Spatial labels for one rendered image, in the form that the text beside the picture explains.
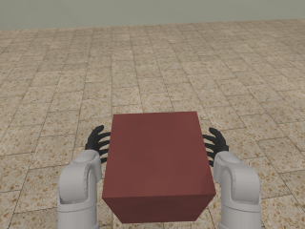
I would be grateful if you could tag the left robot hand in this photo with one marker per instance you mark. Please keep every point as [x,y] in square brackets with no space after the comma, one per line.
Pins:
[94,144]

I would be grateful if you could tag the right robot hand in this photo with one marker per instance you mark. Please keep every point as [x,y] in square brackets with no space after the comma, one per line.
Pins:
[219,144]

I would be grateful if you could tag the robot right forearm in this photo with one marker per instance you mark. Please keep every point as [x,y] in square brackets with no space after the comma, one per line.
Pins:
[240,193]

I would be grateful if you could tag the robot left forearm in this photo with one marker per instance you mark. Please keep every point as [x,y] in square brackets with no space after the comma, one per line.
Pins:
[77,192]

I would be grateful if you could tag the carton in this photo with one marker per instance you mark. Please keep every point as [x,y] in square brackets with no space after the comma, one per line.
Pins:
[157,168]

